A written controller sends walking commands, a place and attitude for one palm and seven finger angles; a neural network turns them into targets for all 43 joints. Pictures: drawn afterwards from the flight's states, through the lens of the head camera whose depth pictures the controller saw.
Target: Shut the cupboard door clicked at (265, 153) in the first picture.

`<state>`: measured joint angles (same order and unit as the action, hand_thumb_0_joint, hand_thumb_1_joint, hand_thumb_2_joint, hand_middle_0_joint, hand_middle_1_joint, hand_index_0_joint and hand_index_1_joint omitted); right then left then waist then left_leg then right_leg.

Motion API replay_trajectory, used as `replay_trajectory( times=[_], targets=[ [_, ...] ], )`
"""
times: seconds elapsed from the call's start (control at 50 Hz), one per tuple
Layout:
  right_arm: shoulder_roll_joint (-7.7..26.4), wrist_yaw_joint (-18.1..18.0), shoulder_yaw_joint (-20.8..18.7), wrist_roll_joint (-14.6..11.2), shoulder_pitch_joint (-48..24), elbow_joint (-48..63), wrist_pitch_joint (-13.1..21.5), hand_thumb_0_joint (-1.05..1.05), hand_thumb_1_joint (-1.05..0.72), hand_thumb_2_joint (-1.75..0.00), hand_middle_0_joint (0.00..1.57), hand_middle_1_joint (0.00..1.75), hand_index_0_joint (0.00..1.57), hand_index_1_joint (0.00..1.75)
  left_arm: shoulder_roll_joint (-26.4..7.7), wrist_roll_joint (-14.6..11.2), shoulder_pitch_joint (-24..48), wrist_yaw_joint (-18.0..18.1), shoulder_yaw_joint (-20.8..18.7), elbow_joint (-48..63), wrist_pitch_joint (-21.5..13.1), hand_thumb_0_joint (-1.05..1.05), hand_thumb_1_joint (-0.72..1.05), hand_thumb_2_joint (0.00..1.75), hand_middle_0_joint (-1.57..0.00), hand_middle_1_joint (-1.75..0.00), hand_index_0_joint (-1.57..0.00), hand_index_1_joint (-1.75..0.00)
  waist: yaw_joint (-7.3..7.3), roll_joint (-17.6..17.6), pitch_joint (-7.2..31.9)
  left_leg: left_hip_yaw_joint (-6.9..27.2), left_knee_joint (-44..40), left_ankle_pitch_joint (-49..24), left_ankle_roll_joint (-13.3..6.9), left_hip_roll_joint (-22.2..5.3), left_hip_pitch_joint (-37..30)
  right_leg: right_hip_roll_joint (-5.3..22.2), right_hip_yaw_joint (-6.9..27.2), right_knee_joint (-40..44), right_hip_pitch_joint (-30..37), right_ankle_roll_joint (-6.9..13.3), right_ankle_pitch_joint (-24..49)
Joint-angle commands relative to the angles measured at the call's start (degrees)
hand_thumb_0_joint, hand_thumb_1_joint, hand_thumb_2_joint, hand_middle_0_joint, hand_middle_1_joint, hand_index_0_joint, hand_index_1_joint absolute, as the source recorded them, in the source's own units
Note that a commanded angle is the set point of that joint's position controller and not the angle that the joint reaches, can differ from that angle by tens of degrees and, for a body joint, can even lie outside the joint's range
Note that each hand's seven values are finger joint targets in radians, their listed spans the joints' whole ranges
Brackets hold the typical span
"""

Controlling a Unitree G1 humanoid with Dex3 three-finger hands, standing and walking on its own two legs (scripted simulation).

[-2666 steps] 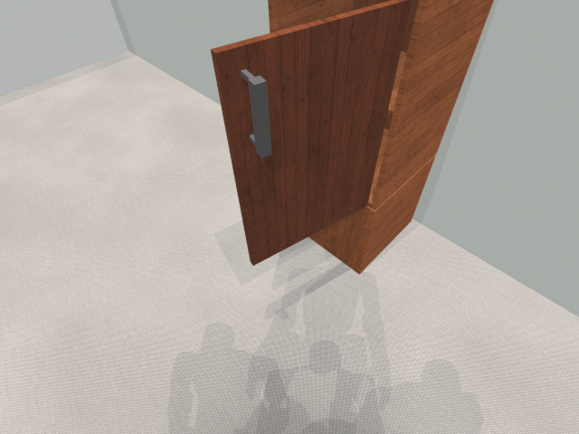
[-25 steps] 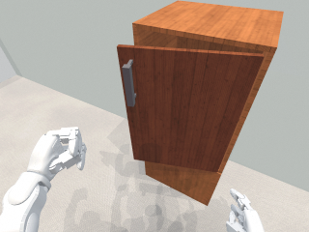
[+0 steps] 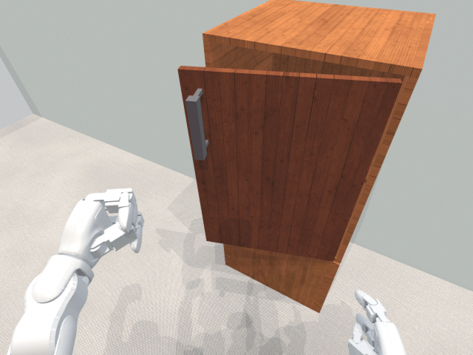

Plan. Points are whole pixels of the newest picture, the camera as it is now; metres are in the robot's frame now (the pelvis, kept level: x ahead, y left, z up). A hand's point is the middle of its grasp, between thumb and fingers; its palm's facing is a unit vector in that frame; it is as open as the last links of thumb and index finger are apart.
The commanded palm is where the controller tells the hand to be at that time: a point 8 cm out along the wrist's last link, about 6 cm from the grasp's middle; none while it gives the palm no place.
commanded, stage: bring the fist close to the handle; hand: left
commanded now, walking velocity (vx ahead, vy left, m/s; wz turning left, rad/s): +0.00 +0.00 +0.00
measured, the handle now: (199, 124) +0.53 +0.14 +0.14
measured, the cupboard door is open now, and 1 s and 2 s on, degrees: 18 18 12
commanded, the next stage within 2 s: push the door shut along its arc in 1.24 s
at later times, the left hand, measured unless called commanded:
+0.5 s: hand (181, 184) +0.34 +0.13 +0.15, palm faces -0.10 -0.99 -0.04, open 3.1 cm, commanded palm +0.33 +0.18 +0.15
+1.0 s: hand (210, 151) +0.42 +0.10 +0.15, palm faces -0.09 -1.00 -0.01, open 3.1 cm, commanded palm +0.39 +0.16 +0.15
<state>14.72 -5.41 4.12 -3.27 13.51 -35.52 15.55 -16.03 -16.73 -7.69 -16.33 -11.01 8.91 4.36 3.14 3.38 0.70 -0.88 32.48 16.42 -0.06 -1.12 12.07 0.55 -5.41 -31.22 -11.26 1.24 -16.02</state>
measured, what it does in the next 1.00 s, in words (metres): stands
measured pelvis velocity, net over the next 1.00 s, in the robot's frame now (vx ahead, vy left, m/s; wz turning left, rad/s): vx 0.01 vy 0.00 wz -0.05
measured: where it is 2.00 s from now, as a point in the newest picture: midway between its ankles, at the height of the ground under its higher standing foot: outside the picture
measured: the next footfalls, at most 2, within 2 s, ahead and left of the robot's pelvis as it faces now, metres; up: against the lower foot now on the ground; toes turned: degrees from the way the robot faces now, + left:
none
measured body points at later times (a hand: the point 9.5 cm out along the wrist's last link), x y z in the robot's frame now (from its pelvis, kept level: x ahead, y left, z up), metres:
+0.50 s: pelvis +0.01 +0.00 +0.00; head -0.01 -0.02 +0.45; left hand +0.34 +0.19 +0.15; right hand +0.17 -0.23 -0.08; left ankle +0.02 +0.12 -0.73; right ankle +0.02 -0.10 -0.73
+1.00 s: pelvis +0.01 +0.00 +0.00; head +0.02 -0.02 +0.45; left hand +0.42 +0.16 +0.16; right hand +0.13 -0.26 -0.11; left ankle +0.02 +0.12 -0.73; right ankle +0.02 -0.10 -0.73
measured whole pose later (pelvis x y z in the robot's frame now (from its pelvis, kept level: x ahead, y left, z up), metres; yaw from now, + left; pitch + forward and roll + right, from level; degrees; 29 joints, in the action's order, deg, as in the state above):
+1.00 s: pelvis +0.01 +0.00 +0.00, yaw -3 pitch +1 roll +1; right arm 14.9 -3.1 2.1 -2.9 15.6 -37.3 4.6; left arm -12.1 -10.1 32.1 -6.0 -8.9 -32.9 -0.7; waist -1.6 2.1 1.4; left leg -3.8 29.9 15.8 0.2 -1.5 15.2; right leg 0.1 -2.4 -31.7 -17.0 1.6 -15.9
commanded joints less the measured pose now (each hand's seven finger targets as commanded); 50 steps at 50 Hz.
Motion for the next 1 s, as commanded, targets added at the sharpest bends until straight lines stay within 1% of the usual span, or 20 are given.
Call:
replay_trajectory(
  times=[0.0, 0.06, 0.14, 0.16, 0.22, 0.26, 0.36, 0.4, 0.46, 0.5, 0.56, 0.64, 0.7, 0.76, 0.78, 0.82, 0.86, 0.9, 0.96, 0.98],
  targets=[
    [5.86, -0.61, -2.56, -0.38, -7.92, 9.14, 3.67, 0.0, -0.9, -0.9, 0.2, 0.3, 0.2, 0.3, -7.18, -0.04, 20.12, 1.06, -1.53, 10.3, -3.47, 0.0, 0.9, 0.9, -1.3, -1.5, -1.3, -1.5, -1.54, -1.74, 5.34, 1.35, -5.72, -4.23, -1.88, 1.47, -1.69, 0.1, 3.5, 6.97, -2.63, -1.06, 1.84],
    [6.23, -0.64, -2.66, -0.19, -7.57, 8.46, 2.87, 0.0, -0.9, -0.9, 0.2, 0.3, 0.2, 0.3, -10.16, 0.31, 21.15, 2.11, -4.59, 5.15, -2.51, 0.0, 0.9, 0.9, -1.3, -1.5, -1.3, -1.5, -0.81, -4.2, 5.22, 1.43, -5.85, -4.8, -1.8, 1.27, -0.59, 0.27, 3.81, 7.07, -1.67, -0.95, 2.33],
    [5.53, -0.19, -2.44, -0.42, -8.4, 9.25, 2.03, 0.0, -0.9, -0.9, 0.2, 0.3, 0.2, 0.3, -6.48, 1.03, 28.45, 3.11, -0.89, 5.36, -2.28, 0.0, 0.9, 0.9, -1.3, -1.5, -1.3, -1.5, -1.27, -1.26, 8.09, 1.25, -6.27, -6.57, -1.53, 1.44, -2.78, 0.01, 2.75, 5.53, -1.24, -0.64, 5.66],
    [5.66, -0.1, -2.57, -0.32, -8.22, 9.17, 1.96, 0.0, -0.9, -0.9, 0.2, 0.3, 0.2, 0.3, -7.77, 1.27, 28.27, 3.7, -1.92, 4.92, -2.39, 0.0, 0.9, 0.9, -1.3, -1.5, -1.3, -1.5, -0.92, -2.66, 9.25, 1.25, -6.06, -7.96, -1.65, 1.19, -2.96, 0.08, 3.02, 5.42, -0.22, -0.58, 7.07],
    [5.43, 0.4, -2.62, -0.18, -7.92, 9.23, 1.34, 0.0, -0.9, -0.9, 0.2, 0.3, 0.2, 0.3, -5.49, 1.66, 28.64, 4.44, -0.67, 3.28, -2.22, 0.0, 0.9, 0.9, -1.3, -1.5, -1.3, -1.5, -0.85, -3.23, 10.28, 0.89, -6.09, -10.02, -1.52, 1.28, -3.56, -0.13, 2.56, 4.72, 0.09, -0.54, 10.53],
    [5.76, 0.59, -2.63, -0.17, -7.46, 8.5, 0.46, 0.0, -0.9, -0.9, 0.2, 0.3, 0.2, 0.3, -6.81, 2.0, 29.32, 5.11, -1.8, -0.32, -1.69, 0.0, 0.9, 0.9, -1.3, -1.5, -1.3, -1.5, -0.96, -4.75, 7.93, 0.76, -6.33, -9.18, -1.41, 1.12, -2.09, -0.09, 2.67, 5.27, -0.26, -0.56, 9.77],
    [5.77, 0.8, -2.8, -0.13, -7.79, 8.65, -1.36, 0.0, -0.9, -0.9, 0.2, 0.3, 0.2, 0.3, -6.39, 3.39, 36.64, 7.06, -0.48, -1.39, -1.53, 0.0, 0.9, 0.9, -1.3, -1.5, -1.3, -1.5, -1.66, -3.83, 9.53, 0.5, -6.33, -9.38, -1.42, 1.14, -3.29, -0.1, 2.98, 5.31, -0.46, -0.47, 9.81],
    [5.46, 0.83, -2.66, -0.17, -8.01, 8.38, -1.92, 0.0, -0.9, -0.9, 0.2, 0.3, 0.2, 0.3, -4.17, 3.75, 42.33, 7.5, 2.05, -1.95, -2.03, 0.0, 0.9, 0.9, -1.3, -1.5, -1.3, -1.5, -2.63, -2.38, 10.22, 0.69, -6.55, -9.02, -1.27, 1.2, -4.13, -0.19, 2.84, 5.13, -0.98, -0.3, 9.41],
    [5.59, 0.8, -2.86, -0.01, -7.38, 7.71, -2.48, 0.0, -0.9, -0.9, 0.2, 0.3, 0.2, 0.3, -4.43, 3.9, 43.95, 8.26, 1.54, -5.99, -2.48, 0.0, 0.9, 0.9, -1.3, -1.5, -1.3, -1.5, -2.57, -5.04, 10.97, 0.68, -6.2, -9.77, -1.41, 1.11, -4.25, -0.29, 2.94, 5.18, -0.68, -0.34, 10.54],
    [5.59, 0.84, -2.78, -0.04, -7.39, 7.36, -3.14, 0.0, -0.9, -0.9, 0.2, 0.3, 0.2, 0.3, -3.84, 4.09, 46.83, 8.4, 2.14, -8.67, -2.47, 0.0, 0.9, 0.9, -1.3, -1.5, -1.3, -1.5, -2.97, -4.04, 11.22, 0.49, -6.15, -9.8, -1.35, 1.33, -3.95, -0.17, 3.15, 5.03, -0.84, -0.32, 11.27],
    [6.01, 0.81, -3.07, -0.03, -6.4, 6.69, -4.43, 0.0, -0.9, -0.9, 0.2, 0.3, 0.2, 0.3, -6.05, 4.57, 49.83, 8.96, 0.06, -14.09, -2.19, 0.0, 0.9, 0.9, -1.3, -1.5, -1.3, -1.5, -2.83, -5.78, 11.99, 0.31, -5.92, -10.42, -1.41, 1.32, -3.3, -0.14, 3.34, 5.12, -0.3, -0.34, 12.05],
    [5.66, 1.09, -3.21, -0.06, -5.99, 6.91, -5.32, 0.0, -0.9, -0.9, 0.2, 0.3, 0.2, 0.3, -2.99, 4.81, 55.96, 9.29, 2.76, -16.54, -3.07, 0.0, 0.9, 0.9, -1.3, -1.5, -1.3, -1.5, -3.44, -3.12, 13.86, 0.06, -5.31, -12.41, -1.25, 1.48, -4.3, -0.12, 3.43, 4.32, -0.48, -0.08, 14.96],
    [5.98, 1.18, -3.43, -0.01, -4.97, 6.49, -5.98, 0.0, -0.9, -0.9, 0.2, 0.3, 0.2, 0.3, -3.17, 5.03, 59.12, 9.77, 2.62, -20.25, -4.13, 0.0, 0.9, 0.9, -1.3, -1.5, -1.3, -1.5, -4.01, -5.1, 14.6, 0.05, -4.85, -13.23, -1.37, 1.36, -3.88, -0.17, 3.43, 3.9, -0.55, -0.2, 16.35],
    [6.59, 1.1, -3.75, 0.09, -3.75, 5.72, -6.91, 0.0, -0.9, -0.9, 0.2, 0.3, 0.2, 0.3, -6.64, 5.27, 61.62, 10.62, -0.58, -25.84, -5.04, 0.0, 0.9, 0.9, -1.3, -1.5, -1.3, -1.5, -3.87, -7.53, 14.12, -0.11, -4.89, -11.86, -1.53, 1.31, -2.19, -0.1, 3.88, 4.35, -0.39, -0.42, 14.94],
    [6.37, 1.21, -3.68, 0.04, -4.02, 5.87, -7.15, 0.0, -0.9, -0.9, 0.2, 0.3, 0.2, 0.3, -5.67, 5.66, 63.66, 10.65, 0.65, -26.09, -5.53, 0.0, 0.9, 0.9, -1.3, -1.5, -1.3, -1.5, -4.27, -4.93, 14.57, -0.33, -4.85, -11.99, -1.52, 1.4, -2.44, 0.05, 4.17, 4.1, -0.81, -0.31, 15.28],
    [6.36, 1.27, -3.85, 0.04, -3.1, 5.39, -7.4, 0.0, -0.9, -0.9, 0.2, 0.3, 0.2, 0.3, -5.32, 6.11, 67.72, 11.03, 1.16, -28.27, -6.59, 0.0, 0.9, 0.9, -1.3, -1.5, -1.3, -1.5, -4.94, -4.77, 15.59, -0.33, -4.43, -12.27, -1.47, 1.38, -2.55, -0.08, 4.13, 3.72, -1.37, -0.27, 15.8],
    [6.64, 1.51, -4.23, 0.28, -2.37, 5.78, -7.63, 0.0, -0.9, -0.9, 0.2, 0.3, 0.2, 0.3, -7.41, 6.14, 64.51, 11.37, -1.57, -29.67, -7.88, 0.0, 0.9, 0.9, -1.3, -1.5, -1.3, -1.5, -3.32, -5.0, 17.98, -0.46, -4.31, -13.83, -1.5, 1.43, -2.57, -0.11, 4.34, 3.32, 0.97, -0.09, 17.67],
    [6.47, 1.86, -4.33, 0.22, -2.25, 6.44, -7.6, 0.0, -0.9, -0.9, 0.2, 0.3, 0.2, 0.3, -6.56, 5.82, 61.81, 10.79, -1.55, -29.27, -8.99, 0.0, 0.9, 0.9, -1.3, -1.5, -1.3, -1.5, -2.51, -5.78, 20.05, -0.9, -4.39, -16.32, -1.49, 1.42, -2.37, -0.03, 4.29, 2.47, 3.24, 0.0, 21.61],
    [6.99, 2.1, -4.75, 0.14, -1.59, 6.47, -8.1, 0.0, -0.9, -0.9, 0.2, 0.3, 0.2, 0.3, -8.19, 5.94, 58.7, 10.07, -2.89, -30.03, -9.81, 0.0, 0.9, 0.9, -1.3, -1.5, -1.3, -1.5, -2.41, -7.81, 18.58, -1.49, -4.52, -16.65, -1.71, 1.21, -1.21, -0.06, 4.41, 2.7, 3.83, -0.39, 23.25],
    [6.72, 2.28, -4.65, -0.05, -2.06, 6.97, -8.16, 0.0, -0.9, -0.9, 0.2, 0.3, 0.2, 0.3, -6.44, 5.85, 57.98, 9.73, -1.54, -29.38, -9.8, 0.0, 0.9, 0.9, -1.3, -1.5, -1.3, -1.5, -2.38, -6.83, 17.35, -1.71, -4.78, -16.08, -1.73, 1.36, -0.89, -0.06, 4.45, 2.87, 3.14, -0.35, 22.9]
  ],
)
